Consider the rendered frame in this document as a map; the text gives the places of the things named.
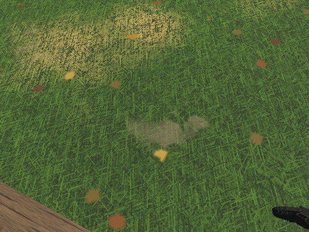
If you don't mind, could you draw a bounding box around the right robot hand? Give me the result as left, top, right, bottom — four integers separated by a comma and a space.
272, 206, 309, 230

